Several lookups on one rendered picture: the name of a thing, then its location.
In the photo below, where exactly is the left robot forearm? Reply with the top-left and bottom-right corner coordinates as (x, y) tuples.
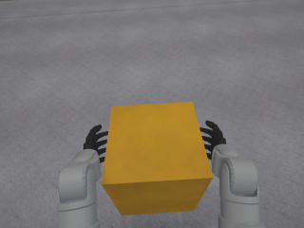
(56, 148), (102, 228)

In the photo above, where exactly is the left robot hand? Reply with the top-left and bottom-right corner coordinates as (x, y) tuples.
(84, 124), (108, 163)

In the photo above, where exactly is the right robot forearm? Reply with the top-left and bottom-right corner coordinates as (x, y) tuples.
(211, 143), (265, 228)

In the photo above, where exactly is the carton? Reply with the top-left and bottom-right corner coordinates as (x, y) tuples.
(102, 102), (213, 216)

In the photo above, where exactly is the right robot hand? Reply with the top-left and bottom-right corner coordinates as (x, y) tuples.
(199, 121), (226, 160)

